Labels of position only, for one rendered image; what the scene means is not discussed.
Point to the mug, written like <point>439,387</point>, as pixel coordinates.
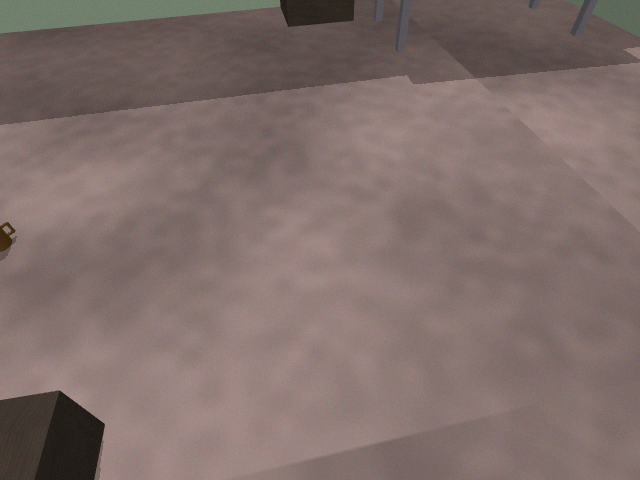
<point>5,240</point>

